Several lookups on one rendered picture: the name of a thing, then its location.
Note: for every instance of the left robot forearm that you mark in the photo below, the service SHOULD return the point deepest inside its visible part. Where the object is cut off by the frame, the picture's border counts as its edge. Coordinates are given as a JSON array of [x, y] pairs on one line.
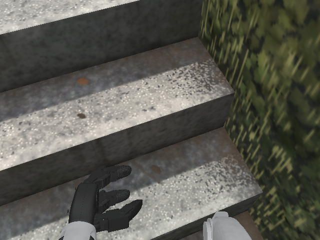
[[78, 230]]

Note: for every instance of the robot left hand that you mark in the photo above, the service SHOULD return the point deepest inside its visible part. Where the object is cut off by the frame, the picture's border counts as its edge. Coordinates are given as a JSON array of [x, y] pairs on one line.
[[89, 205]]

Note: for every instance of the robot right shin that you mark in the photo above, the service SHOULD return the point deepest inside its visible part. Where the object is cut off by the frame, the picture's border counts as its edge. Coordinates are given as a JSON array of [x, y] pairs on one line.
[[220, 214]]

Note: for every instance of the robot right thigh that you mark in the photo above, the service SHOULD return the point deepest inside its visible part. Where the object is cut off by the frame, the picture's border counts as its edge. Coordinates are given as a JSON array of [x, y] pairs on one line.
[[224, 228]]

